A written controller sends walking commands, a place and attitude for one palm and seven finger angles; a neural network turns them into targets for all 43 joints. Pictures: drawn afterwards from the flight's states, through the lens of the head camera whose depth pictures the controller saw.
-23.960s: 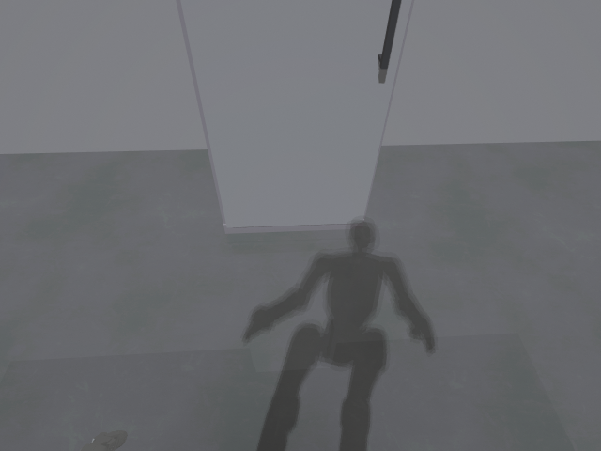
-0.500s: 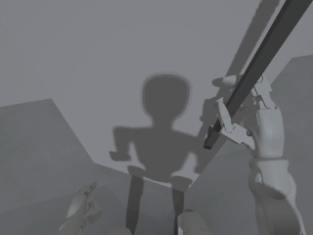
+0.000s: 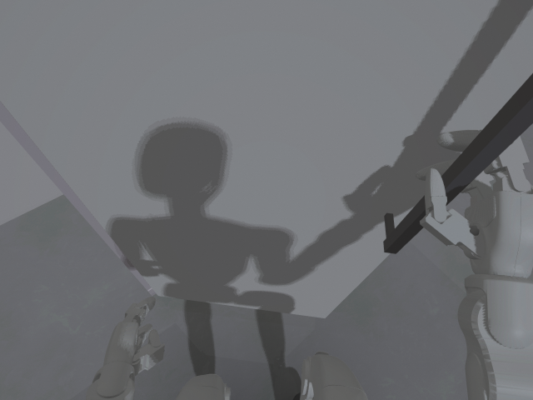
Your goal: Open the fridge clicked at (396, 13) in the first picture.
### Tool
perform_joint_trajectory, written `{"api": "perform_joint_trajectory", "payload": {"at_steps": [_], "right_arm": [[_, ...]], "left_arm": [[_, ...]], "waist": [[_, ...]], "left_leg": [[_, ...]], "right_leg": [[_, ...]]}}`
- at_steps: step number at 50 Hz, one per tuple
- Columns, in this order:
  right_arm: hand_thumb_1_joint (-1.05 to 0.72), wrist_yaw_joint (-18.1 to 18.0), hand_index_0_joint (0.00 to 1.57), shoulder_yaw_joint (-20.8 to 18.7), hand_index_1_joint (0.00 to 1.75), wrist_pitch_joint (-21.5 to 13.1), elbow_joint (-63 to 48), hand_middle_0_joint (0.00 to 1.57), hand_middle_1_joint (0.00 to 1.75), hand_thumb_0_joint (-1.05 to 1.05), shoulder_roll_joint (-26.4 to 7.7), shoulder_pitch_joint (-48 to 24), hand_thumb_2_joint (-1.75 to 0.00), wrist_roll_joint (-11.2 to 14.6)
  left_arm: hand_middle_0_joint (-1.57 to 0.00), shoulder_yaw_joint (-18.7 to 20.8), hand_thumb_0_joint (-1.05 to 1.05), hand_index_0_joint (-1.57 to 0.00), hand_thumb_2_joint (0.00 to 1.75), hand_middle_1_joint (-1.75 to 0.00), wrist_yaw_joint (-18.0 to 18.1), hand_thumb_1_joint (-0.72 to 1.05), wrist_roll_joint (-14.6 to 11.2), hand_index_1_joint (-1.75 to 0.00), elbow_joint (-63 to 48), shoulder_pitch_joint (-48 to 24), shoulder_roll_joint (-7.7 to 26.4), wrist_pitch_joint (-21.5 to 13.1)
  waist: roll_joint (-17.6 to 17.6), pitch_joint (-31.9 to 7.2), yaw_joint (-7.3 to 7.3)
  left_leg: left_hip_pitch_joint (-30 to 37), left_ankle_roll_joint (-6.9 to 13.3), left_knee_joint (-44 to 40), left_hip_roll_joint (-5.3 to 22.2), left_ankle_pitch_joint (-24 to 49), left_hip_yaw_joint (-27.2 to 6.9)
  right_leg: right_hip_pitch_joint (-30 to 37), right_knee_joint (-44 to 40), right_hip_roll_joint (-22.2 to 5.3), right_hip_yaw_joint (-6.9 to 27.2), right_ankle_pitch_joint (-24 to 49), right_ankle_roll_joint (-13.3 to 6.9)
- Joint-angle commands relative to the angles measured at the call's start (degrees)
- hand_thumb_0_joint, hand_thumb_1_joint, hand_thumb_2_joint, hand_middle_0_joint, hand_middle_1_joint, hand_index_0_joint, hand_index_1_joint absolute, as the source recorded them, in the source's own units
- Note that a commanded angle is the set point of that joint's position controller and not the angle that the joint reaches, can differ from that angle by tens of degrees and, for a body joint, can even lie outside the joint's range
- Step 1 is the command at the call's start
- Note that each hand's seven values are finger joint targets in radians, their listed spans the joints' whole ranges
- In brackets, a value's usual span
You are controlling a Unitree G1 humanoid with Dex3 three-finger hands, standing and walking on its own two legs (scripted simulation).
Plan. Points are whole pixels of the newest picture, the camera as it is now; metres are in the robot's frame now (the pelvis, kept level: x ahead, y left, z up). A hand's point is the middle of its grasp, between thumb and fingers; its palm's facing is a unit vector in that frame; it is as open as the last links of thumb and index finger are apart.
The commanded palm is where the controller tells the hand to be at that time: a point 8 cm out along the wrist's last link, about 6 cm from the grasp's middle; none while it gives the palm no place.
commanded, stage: walk backward, drawing the door open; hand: right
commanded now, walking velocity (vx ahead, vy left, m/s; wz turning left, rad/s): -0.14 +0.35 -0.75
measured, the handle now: (472, 140) +0.35 -0.15 +0.24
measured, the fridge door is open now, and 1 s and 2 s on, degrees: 45 66 62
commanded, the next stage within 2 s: stop walking and hold the door back in 0.42 s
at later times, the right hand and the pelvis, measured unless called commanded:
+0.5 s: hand (405, 338) +0.18 -0.08 +0.19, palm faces +0.58 +0.78 -0.25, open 6.2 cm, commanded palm +0.12 -0.10 +0.20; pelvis -0.03 +0.20 -0.01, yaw -21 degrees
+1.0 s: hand (393, 371) +0.15 -0.06 +0.20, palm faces +0.65 +0.74 -0.16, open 5.4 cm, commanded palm +0.11 -0.10 +0.18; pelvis -0.08 +0.28 +0.01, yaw -33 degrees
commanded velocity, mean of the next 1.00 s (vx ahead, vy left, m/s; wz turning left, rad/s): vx -0.01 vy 0.07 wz -0.37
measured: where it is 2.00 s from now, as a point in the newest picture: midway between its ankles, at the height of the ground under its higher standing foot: outside the picture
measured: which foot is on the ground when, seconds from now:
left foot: down 0.00-0.12, up 0.14-0.40, down 0.42-0.72, up 0.74-1.00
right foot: up 0.00-0.10, down 0.12-0.40, up 0.42-0.66, down 0.68-1.00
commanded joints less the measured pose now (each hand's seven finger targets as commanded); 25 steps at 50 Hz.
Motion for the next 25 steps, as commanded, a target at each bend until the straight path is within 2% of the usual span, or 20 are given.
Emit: {"api": "perform_joint_trajectory", "payload": {"at_steps": [1, 2, 3, 4, 5, 6, 7, 9, 10, 12, 15, 17, 18, 19, 20, 21, 22, 23, 24, 25], "right_arm": [[-0.90, -0.81, 0.45, -4.95, 1.40, -8.04, -19.54, 0.45, 1.40, 0.00, -7.97, -11.33, -0.90, -0.14], [-0.90, -0.98, 0.45, -3.51, 1.40, -7.66, -18.14, 0.45, 1.40, 0.00, -7.08, -10.15, -0.90, -0.06], [-0.90, -0.84, 0.45, -3.62, 1.40, -7.80, -19.20, 0.45, 1.40, 0.00, -7.29, -10.08, -0.90, -0.01], [-0.90, -0.65, 0.45, -2.07, 1.40, -8.03, -20.12, 0.45, 1.40, 0.00, -6.71, -12.58, -0.90, 0.01], [-0.90, -0.49, 0.45, -1.36, 1.40, -8.44, -20.10, 0.45, 1.40, 0.00, -6.27, -14.13, -0.90, 0.16], [-0.90, -0.20, 0.45, -1.40, 1.40, -9.72, -21.53, 0.45, 1.40, 0.00, -6.85, -15.54, -0.90, 0.01], [-0.90, 0.12, 0.45, -4.22, 1.40, -11.06, -22.58, 0.45, 1.40, 0.00, -9.56, -18.19, -0.90, -1.63], [-0.90, 0.66, 0.45, -6.06, 1.40, -11.08, -23.16, 0.45, 1.40, 0.00, -11.17, -17.51, -0.90, -2.06], [-0.90, 1.02, 0.45, -4.68, 1.40, -9.89, -20.17, 0.45, 1.40, 0.00, -9.08, -15.18, -0.90, -1.56], [-0.90, 0.86, 0.45, -4.18, 1.40, -8.21, -19.32, 0.45, 1.40, 0.00, -7.50, -14.96, -0.90, -0.99], [-0.90, 0.04, 0.45, -5.81, 1.40, -7.36, -16.02, 0.45, 1.40, 0.00, -8.27, -13.40, -0.90, 0.11], [-0.90, -0.61, 0.45, -7.76, 1.40, -6.93, -15.56, 0.45, 1.40, 0.00, -9.69, -12.36, -0.90, 0.64], [-0.90, -0.58, 0.45, -7.08, 1.40, -6.88, -15.56, 0.45, 1.40, 0.00, -9.15, -12.54, -0.90, 0.70], [-0.90, -0.95, 0.45, -9.01, 1.40, -6.70, -15.69, 0.45, 1.40, 0.00, -11.52, -13.09, -0.90, 0.69], [-0.90, -1.51, 0.45, -11.07, 1.40, -6.31, -16.76, 0.45, 1.40, 0.00, -15.07, -12.87, -0.90, 0.41], [-0.90, -2.44, 0.45, -15.17, 1.40, -6.48, -16.54, 0.45, 1.40, 0.00, -19.09, -11.88, -0.90, 0.05], [-0.90, -3.25, 0.45, -16.49, 1.40, -5.97, -18.21, 0.45, 1.40, 0.00, -19.46, -11.14, -0.90, -0.22], [-0.90, -2.92, 0.45, -15.46, 1.40, -6.26, -19.97, 0.45, 1.40, 0.00, -18.51, -10.03, -0.90, 0.59], [-0.90, -2.70, 0.45, -14.50, 1.40, -7.13, -20.93, 0.45, 1.40, 0.00, -16.14, -9.31, -0.90, 0.60], [-0.90, -2.77, 0.45, -14.92, 1.40, -7.38, -20.32, 0.45, 1.40, 0.00, -15.62, -7.19, -0.90, 0.88]], "left_arm": [[-0.20, -0.71, 0.00, -0.20, 0.90, -0.30, 1.07, 0.90, 1.46, -0.30, -10.92, -3.62, 1.44, -2.72], [-0.20, -0.40, 0.00, -0.20, 0.90, -0.30, 1.24, 0.90, 1.23, -0.30, -10.89, -2.40, 1.92, -2.67], [-0.20, -0.50, 0.00, -0.20, 0.90, -0.30, 1.12, 0.90, 1.23, -0.30, -11.39, -0.68, 2.20, -3.02], [-0.20, 0.17, 0.00, -0.20, 0.90, -0.30, 1.20, 0.90, 1.07, -0.30, -11.09, 1.57, 3.05, -3.11], [-0.20, 1.31, 0.00, -0.20, 0.90, -0.30, 1.06, 0.90, 1.15, -0.30, -11.44, 2.46, 5.49, -3.16], [-0.20, 1.61, 0.00, -0.20, 0.90, -0.30, 0.31, 0.90, 1.68, -0.30, -11.83, 0.83, 7.64, -3.44], [-0.20, 1.60, 0.00, -0.20, 0.90, -0.30, -0.75, 0.90, 2.00, -0.30, -11.52, 1.01, 7.06, -3.61], [-0.20, 2.12, 0.00, -0.20, 0.90, -0.30, -1.02, 0.90, 1.19, -0.30, -9.54, -2.92, 7.27, -3.84], [-0.20, 2.22, 0.00, -0.20, 0.90, -0.30, -1.05, 0.90, 1.10, -0.30, -8.18, -2.93, 7.02, -3.86], [-0.20, 2.10, 0.00, -0.20, 0.90, -0.30, -1.34, 0.90, 0.23, -0.30, -8.23, -1.73, 7.20, -4.15], [-0.20, 1.43, 0.00, -0.20, 0.90, -0.30, -1.56, 0.90, -0.87, -0.30, -9.68, -1.24, 6.89, -4.19], [-0.20, 1.23, 0.00, -0.20, 0.90, -0.30, -1.58, 0.90, -1.36, -0.30, -10.75, -1.42, 7.11, -3.83], [-0.20, 0.90, 0.00, -0.20, 0.90, -0.30, -1.64, 0.90, -1.62, -0.30, -11.37, -2.18, 6.21, -3.57], [-0.20, 0.41, 0.00, -0.20, 0.90, -0.30, -1.77, 0.90, -1.77, -0.30, -10.91, -1.27, 4.76, -3.19], [-0.20, -0.10, 0.00, -0.20, 0.90, -0.30, -1.62, 0.90, -1.67, -0.30, -11.00, -1.55, 2.31, -2.66], [-0.20, -0.51, 0.00, -0.20, 0.90, -0.30, -1.14, 0.90, -0.62, -0.30, -10.86, -3.25, 2.43, -2.93], [-0.20, 0.26, 0.00, -0.20, 0.90, -0.30, -1.10, 0.90, -0.32, -0.30, -10.48, -3.90, 3.39, -2.89], [-0.20, 0.97, 0.00, -0.20, 0.90, -0.30, -0.90, 0.90, -0.56, -0.30, -10.21, -4.94, 4.38, -2.77], [-0.20, 0.18, 0.00, -0.20, 0.90, -0.30, -0.55, 0.90, -0.11, -0.30, -10.16, -5.61, 3.37, -2.19], [-0.20, -0.81, 0.00, -0.20, 0.90, -0.30, -0.26, 0.90, -0.04, -0.30, -10.36, -5.73, 2.66, -1.66]], "waist": [[14.20, -24.56, -2.82], [11.94, -24.30, -2.27], [10.60, -26.27, -1.90], [7.47, -27.69, 0.63], [-1.18, -28.10, 2.09], [-13.51, -28.63, -0.41], [-10.92, -28.53, 0.07], [-10.33, -23.77, -0.94], [-10.37, -21.17, -1.33], [-12.14, -21.47, -2.17], [-15.41, -21.75, -1.67], [-14.18, -20.96, -2.16], [-11.35, -20.65, -2.74], [-3.17, -21.51, -2.42], [13.29, -21.05, -2.32], [17.34, -21.38, -4.07], [14.67, -23.46, -4.20], [16.02, -21.39, -3.13], [13.07, -19.66, -3.23], [11.27, -20.12, -3.38]], "left_leg": [[14.99, 9.24, -5.36, 11.53, 42.89, -2.47], [15.47, 8.83, -3.59, 11.93, 43.42, -1.51], [12.42, 7.69, -0.69, 9.93, 41.89, -0.88], [3.89, 4.81, 7.31, 8.31, 37.80, 1.02], [-13.27, -0.08, 19.95, 3.46, 17.40, 2.53], [-26.42, -4.92, 29.63, -2.19, -15.73, -3.04], [-26.94, -3.96, 35.31, -2.12, -17.21, -9.30], [-25.84, -3.38, 33.19, 0.36, -8.73, -12.97], [-22.46, -3.83, 30.06, 0.36, -4.92, -12.28], [-10.57, -4.22, 19.78, -0.53, 0.93, -8.41], [1.46, -5.10, 7.82, -3.54, -1.25, -3.19], [8.88, -5.70, -0.34, -6.77, -0.77, 1.18], [13.34, -5.80, -5.96, -6.21, 0.17, 1.74], [11.98, -4.29, -13.78, -2.43, -0.04, -0.95], [8.52, 0.34, -21.90, 9.17, -2.34, -12.78], [4.77, 6.07, -21.89, 18.16, 4.51, -19.96], [4.57, 8.94, -20.64, 19.94, 3.73, -22.21], [5.12, 10.88, -18.13, 20.59, 6.11, -21.62], [8.22, 10.55, -15.26, 17.73, 14.17, -12.19], [10.33, 9.31, -12.36, 15.25, 22.52, -5.53]], "right_leg": [[5.03, -17.08, 0.16, -6.27, 2.61, -0.38], [6.26, -23.96, -0.09, -6.73, 5.28, -0.47], [12.35, -32.56, 0.15, -7.73, 10.17, -0.91], [24.73, -40.58, -1.56, -5.68, 19.27, -2.16], [40.24, -45.13, -13.63, 10.97, 39.49, -7.28], [47.28, -44.75, -32.29, 36.61, 72.61, -16.65], [48.78, -44.67, -32.78, 40.30, 69.44, -16.88], [37.02, -43.02, -27.80, 28.43, 52.93, -15.54], [31.42, -43.26, -24.63, 22.28, 47.19, -13.56], [22.64, -44.11, -17.62, 9.61, 37.37, -8.76], [13.86, -46.86, -15.12, 10.58, 21.32, -8.44], [8.76, -44.36, -11.99, 8.55, 10.09, -6.63], [4.22, -40.82, -9.38, 8.59, 7.10, -5.34], [5.06, -31.63, -3.82, 4.68, 5.03, -2.85], [1.06, -12.66, 2.51, -1.40, 2.09, 0.09], [-3.51, 6.13, 2.69, 0.52, -3.28, -0.39], [-3.51, 12.86, 1.65, 2.92, -3.98, -0.64], [-5.13, 15.86, -0.34, 3.28, -2.63, -0.22], [-4.84, 12.63, -1.41, 1.11, -1.38, 0.52], [-2.43, 5.20, -1.63, -1.03, -2.10, 0.72]]}}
